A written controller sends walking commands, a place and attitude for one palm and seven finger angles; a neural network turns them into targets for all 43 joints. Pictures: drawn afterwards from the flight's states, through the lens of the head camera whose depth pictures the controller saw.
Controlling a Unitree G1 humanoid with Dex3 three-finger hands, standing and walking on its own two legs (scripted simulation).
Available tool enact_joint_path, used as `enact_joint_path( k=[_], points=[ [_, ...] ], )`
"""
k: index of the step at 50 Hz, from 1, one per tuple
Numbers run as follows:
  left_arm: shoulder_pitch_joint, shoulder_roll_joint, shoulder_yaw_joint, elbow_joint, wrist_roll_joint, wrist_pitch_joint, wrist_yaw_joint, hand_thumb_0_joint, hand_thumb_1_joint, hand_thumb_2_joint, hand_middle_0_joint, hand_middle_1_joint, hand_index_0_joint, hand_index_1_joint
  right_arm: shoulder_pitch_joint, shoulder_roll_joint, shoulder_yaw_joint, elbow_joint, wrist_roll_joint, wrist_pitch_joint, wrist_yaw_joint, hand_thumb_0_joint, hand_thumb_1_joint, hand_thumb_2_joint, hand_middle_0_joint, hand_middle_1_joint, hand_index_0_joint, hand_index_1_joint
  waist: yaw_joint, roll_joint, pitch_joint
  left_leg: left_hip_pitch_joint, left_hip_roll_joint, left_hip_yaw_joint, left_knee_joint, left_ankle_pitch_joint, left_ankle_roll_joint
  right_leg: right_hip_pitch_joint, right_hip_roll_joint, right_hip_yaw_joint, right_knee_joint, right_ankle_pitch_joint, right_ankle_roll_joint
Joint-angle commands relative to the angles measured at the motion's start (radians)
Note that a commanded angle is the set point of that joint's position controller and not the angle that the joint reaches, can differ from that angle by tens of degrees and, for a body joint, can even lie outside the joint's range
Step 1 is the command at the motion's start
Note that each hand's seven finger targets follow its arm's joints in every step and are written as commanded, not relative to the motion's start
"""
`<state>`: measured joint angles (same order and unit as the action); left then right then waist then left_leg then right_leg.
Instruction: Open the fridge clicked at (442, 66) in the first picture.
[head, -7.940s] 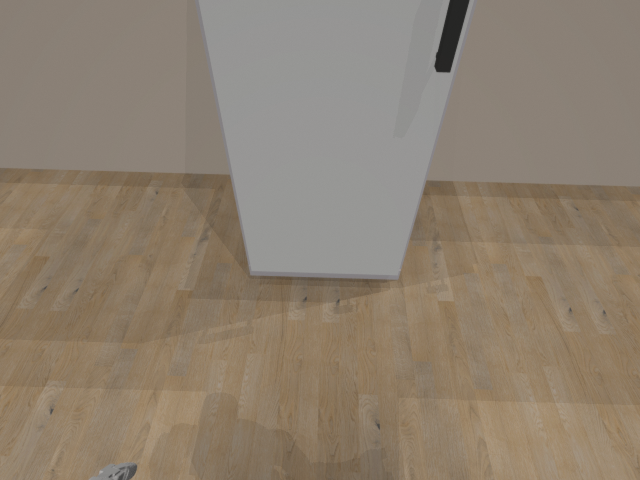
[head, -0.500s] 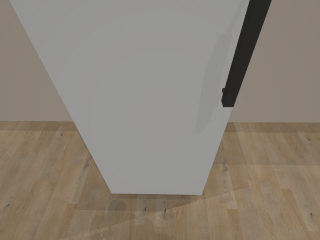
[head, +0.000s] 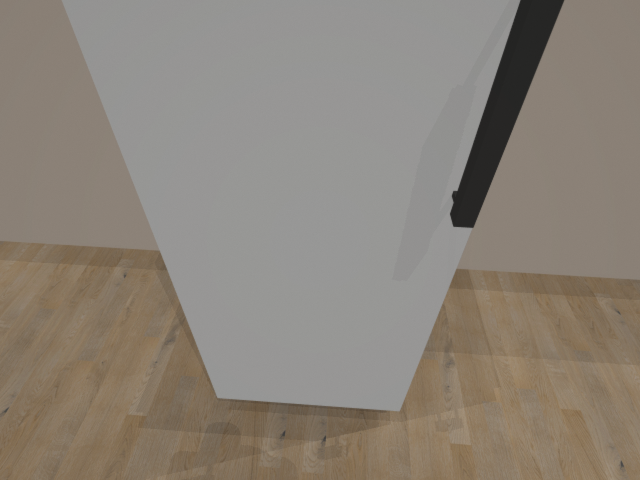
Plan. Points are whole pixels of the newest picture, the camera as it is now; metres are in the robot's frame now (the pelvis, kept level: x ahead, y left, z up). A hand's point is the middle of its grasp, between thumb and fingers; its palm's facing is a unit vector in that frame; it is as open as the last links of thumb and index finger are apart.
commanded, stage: come to a stop and stand still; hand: right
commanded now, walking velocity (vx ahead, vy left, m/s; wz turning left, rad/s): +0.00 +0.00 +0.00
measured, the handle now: (490, 119) +0.47 -0.17 +0.26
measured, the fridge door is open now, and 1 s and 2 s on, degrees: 0 0 0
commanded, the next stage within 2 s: look again from close up in 0.62 s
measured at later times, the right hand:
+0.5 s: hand out of the picture -0.04 -0.20 -0.17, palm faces +0.01 +0.98 -0.22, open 7.4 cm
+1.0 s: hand out of the picture -0.04 -0.18 -0.17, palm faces +0.02 +0.98 -0.19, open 7.4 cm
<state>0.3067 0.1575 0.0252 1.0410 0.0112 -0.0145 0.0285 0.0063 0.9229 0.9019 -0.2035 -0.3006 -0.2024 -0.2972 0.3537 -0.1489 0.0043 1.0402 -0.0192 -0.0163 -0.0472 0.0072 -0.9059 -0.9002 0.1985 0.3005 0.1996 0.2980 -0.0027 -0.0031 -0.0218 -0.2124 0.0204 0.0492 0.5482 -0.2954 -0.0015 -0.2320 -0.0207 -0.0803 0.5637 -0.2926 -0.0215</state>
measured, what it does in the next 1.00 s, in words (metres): stands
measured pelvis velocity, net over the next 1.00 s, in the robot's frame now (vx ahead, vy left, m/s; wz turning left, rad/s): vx -0.03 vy -0.02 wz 0.00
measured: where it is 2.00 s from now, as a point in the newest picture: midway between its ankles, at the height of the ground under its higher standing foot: outside the picture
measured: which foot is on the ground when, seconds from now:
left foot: down 0.00-1.00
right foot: down 0.00-1.00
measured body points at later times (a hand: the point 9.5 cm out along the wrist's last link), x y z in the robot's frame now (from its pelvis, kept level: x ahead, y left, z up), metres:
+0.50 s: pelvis -0.04 -0.02 +0.00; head -0.03 -0.02 +0.45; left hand -0.04 +0.21 -0.15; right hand -0.04 -0.25 -0.15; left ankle +0.00 +0.12 -0.73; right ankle +0.01 -0.10 -0.73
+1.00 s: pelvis -0.03 -0.02 +0.00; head -0.03 -0.02 +0.45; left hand -0.03 +0.21 -0.15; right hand -0.04 -0.24 -0.15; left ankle +0.00 +0.12 -0.73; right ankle +0.01 -0.10 -0.73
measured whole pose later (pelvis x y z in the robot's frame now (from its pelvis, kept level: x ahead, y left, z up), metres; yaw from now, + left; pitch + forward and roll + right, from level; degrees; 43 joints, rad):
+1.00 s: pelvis -0.03 -0.02 +0.00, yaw +0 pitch -1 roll +0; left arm 0.28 0.15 0.02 1.07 0.01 0.00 0.01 0.00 0.92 0.90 -0.20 -0.30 -0.20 -0.30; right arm 0.34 -0.14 0.00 1.04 -0.03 -0.01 -0.04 0.01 -0.91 -0.90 0.20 0.30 0.20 0.30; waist 0.01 0.00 0.03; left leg -0.26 0.04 0.03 0.48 -0.20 -0.03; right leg -0.27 0.01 -0.10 0.48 -0.20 -0.05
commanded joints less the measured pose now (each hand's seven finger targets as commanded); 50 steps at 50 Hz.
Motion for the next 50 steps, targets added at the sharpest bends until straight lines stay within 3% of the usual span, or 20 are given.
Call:
enact_joint_path(
  k=[1, 8, 22, 24, 26, 36, 50],
  points=[
    [0.027, 0.094, 0.012, -0.047, 0.000, -0.014, 0.004, 0.000, 0.900, 0.900, -0.200, -0.300, -0.200, -0.300, 0.062, -0.118, -0.025, -0.051, 0.000, -0.009, -0.007, 0.000, -0.900, -0.900, 0.200, 0.300, 0.200, 0.300, 0.003, 0.009, 0.097, -0.049, 0.085, -0.104, -0.103, 0.198, 0.036, -0.031, -0.078, 0.096, -0.116, 0.175, -0.007],
    [0.005, 0.108, 0.010, -0.062, 0.002, -0.004, -0.008, 0.000, 0.900, 0.900, -0.200, -0.300, -0.200, -0.300, 0.029, -0.136, -0.025, -0.088, -0.005, -0.002, -0.003, 0.000, -0.900, -0.900, 0.200, 0.300, 0.200, 0.300, 0.005, -0.003, 0.131, -0.084, 0.082, -0.112, -0.160, 0.021, 0.030, -0.057, -0.077, 0.108, -0.172, -0.004, -0.006],
    [0.025, 0.126, 0.018, -0.045, 0.001, 0.002, -0.013, 0.000, 0.900, 0.900, -0.200, -0.300, -0.200, -0.300, 0.049, -0.121, -0.026, -0.073, -0.007, 0.004, 0.003, 0.000, -0.900, -0.900, 0.200, 0.300, 0.200, 0.300, 0.006, -0.029, 0.115, -0.062, 0.071, -0.069, -0.150, -0.021, 0.014, -0.110, -0.104, 0.169, -0.272, -0.166, -0.013],
    [0.031, 0.126, 0.019, -0.039, 0.001, 0.001, -0.013, 0.000, 0.900, 0.900, -0.200, -0.300, -0.200, -0.300, 0.059, -0.115, -0.025, -0.068, -0.008, 0.001, 0.002, 0.000, -0.900, -0.900, 0.200, 0.300, 0.200, 0.300, 0.006, -0.017, 0.093, -0.052, 0.072, -0.069, -0.148, -0.004, 0.015, -0.097, -0.105, 0.167, -0.266, -0.145, -0.015],
    [0.039, 0.123, 0.018, -0.031, 0.000, 0.002, -0.013, 0.000, 0.900, 0.900, -0.200, -0.300, -0.200, -0.300, 0.060, -0.112, -0.025, -0.061, -0.007, 0.002, 0.002, 0.000, -0.900, -0.900, 0.200, 0.300, 0.200, 0.300, 0.009, -0.034, 0.098, -0.058, 0.073, -0.070, -0.147, -0.008, 0.015, -0.096, -0.105, 0.167, -0.271, -0.152, -0.013],
    [0.051, 0.101, 0.019, -0.011, -0.001, 0.006, -0.013, 0.000, 0.900, 0.900, -0.200, -0.300, -0.200, -0.300, 0.074, -0.101, -0.026, -0.036, -0.008, -0.003, 0.000, 0.000, -0.900, -0.900, 0.200, 0.300, 0.200, 0.300, 0.015, -0.004, 0.108, -0.093, 0.086, -0.098, -0.176, -0.051, 0.020, -0.084, -0.091, 0.150, -0.243, -0.130, -0.009],
    [0.030, 0.093, 0.014, 0.000, -0.001, 0.002, -0.015, 0.000, 0.900, 0.900, -0.200, -0.300, -0.200, -0.300, 0.050, -0.100, -0.026, -0.030, -0.007, -0.007, -0.001, 0.000, -0.900, -0.900, 0.200, 0.300, 0.200, 0.300, 0.013, -0.007, 0.104, -0.081, 0.091, -0.104, -0.182, 0.007, 0.019, -0.056, -0.089, 0.137, -0.236, -0.058, -0.003]
  ],
)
